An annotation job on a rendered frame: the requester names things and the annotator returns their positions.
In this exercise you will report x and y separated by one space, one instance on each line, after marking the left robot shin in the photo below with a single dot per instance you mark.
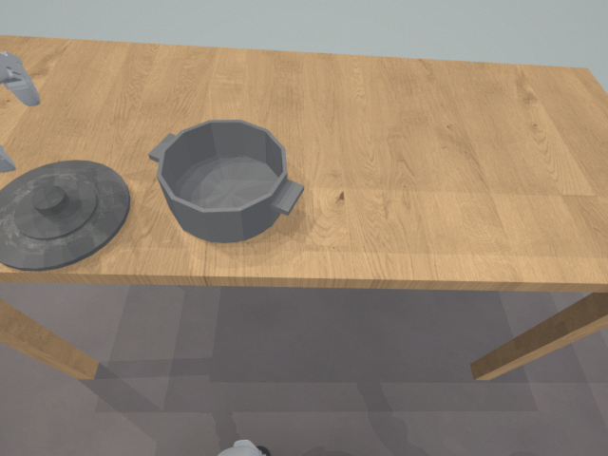
245 443

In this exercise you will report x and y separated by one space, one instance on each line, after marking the table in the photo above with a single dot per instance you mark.
418 174

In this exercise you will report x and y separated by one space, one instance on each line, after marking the left robot hand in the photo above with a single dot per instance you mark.
14 77

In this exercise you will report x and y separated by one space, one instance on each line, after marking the pot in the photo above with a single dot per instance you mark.
225 180

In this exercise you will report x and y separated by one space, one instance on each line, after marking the lid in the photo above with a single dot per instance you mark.
99 203

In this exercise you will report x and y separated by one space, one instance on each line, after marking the knob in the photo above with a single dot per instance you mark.
50 200

